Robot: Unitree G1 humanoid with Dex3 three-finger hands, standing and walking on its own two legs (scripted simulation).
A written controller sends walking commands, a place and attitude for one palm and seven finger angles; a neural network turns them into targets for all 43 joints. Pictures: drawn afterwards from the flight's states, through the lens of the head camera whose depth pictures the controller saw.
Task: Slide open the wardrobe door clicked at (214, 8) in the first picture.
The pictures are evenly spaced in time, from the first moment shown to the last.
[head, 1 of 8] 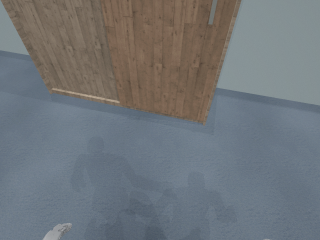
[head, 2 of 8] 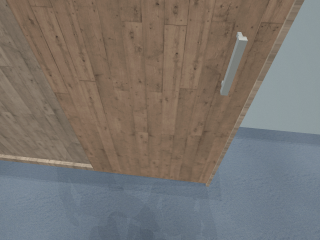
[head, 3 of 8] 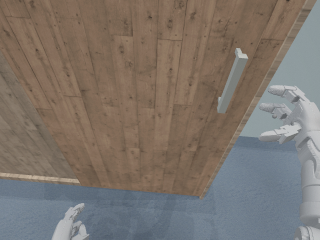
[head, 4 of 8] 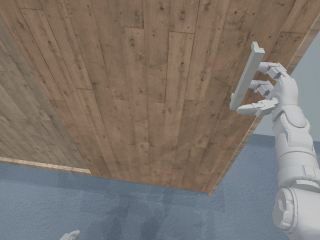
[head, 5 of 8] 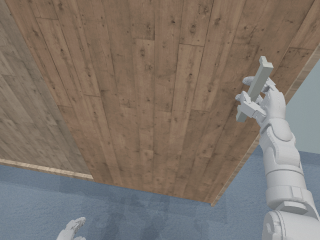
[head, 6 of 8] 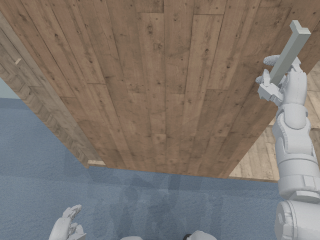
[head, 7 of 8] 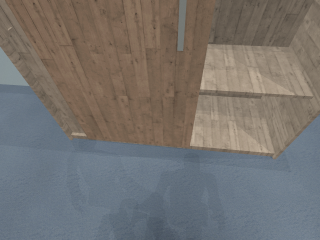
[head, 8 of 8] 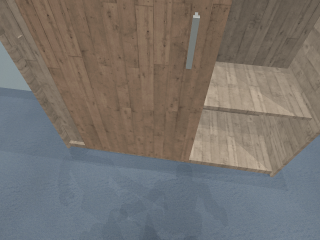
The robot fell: no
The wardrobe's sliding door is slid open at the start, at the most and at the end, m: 0.00 0.58 0.57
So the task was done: yes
